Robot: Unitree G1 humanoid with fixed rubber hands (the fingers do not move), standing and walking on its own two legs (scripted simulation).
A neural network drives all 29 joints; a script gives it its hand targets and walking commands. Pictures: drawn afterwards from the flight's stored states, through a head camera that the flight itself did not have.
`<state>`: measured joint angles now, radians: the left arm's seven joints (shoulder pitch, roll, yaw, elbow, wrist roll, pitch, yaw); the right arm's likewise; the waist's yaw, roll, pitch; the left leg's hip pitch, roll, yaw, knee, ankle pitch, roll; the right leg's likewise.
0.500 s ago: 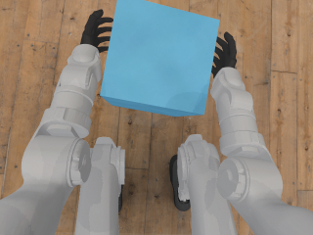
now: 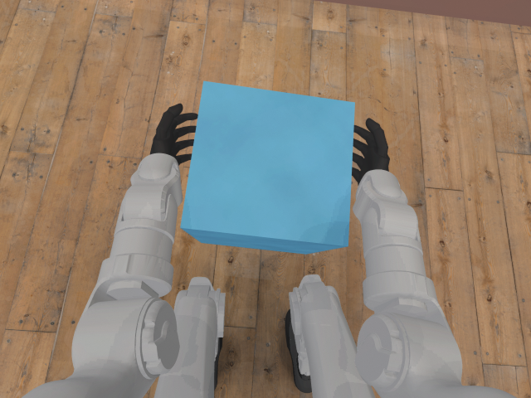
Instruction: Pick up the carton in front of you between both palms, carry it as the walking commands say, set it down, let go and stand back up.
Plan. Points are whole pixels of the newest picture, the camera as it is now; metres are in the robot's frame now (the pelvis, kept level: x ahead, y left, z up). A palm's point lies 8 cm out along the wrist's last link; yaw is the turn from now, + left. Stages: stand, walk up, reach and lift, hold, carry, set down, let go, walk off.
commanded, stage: reach and lift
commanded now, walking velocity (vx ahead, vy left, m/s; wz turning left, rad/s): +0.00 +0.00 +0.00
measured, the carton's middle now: (265, 184) +0.45 -0.01 -0.12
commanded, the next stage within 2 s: hold in 2.00 s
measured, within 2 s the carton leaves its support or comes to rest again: neither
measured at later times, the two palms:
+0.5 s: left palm (118, 136) +0.42 +0.14 +0.11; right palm (437, 144) +0.41 -0.16 +0.12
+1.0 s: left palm out of the picture +0.37 +0.15 +0.26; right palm out of the picture +0.38 -0.15 +0.26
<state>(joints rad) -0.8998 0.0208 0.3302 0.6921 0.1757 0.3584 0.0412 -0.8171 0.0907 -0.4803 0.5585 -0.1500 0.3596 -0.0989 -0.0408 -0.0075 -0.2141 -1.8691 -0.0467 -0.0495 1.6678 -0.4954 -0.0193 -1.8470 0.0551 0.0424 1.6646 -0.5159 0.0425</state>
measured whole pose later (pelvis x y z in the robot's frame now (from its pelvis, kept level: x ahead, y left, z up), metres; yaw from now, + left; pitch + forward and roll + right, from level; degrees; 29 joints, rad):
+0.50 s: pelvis +0.05 +0.00 +0.14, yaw +1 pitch +25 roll +0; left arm -0.54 -0.09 0.32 0.62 0.20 0.34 0.05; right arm -0.51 0.13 -0.40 0.57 -0.19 0.34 -0.06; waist -0.03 -0.01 -0.22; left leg -1.16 -0.04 -0.05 1.16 -0.43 -0.01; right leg -1.14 0.04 0.05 1.16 -0.45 0.02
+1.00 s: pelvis +0.08 -0.01 +0.24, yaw +1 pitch +1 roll +0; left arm -0.26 -0.15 0.25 0.39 0.24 0.55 0.03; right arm -0.28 0.16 -0.28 0.40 -0.24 0.54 -0.03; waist 0.00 -0.01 -0.09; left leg -0.30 -0.02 -0.06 0.54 -0.25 -0.01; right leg -0.29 0.02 0.06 0.55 -0.27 0.00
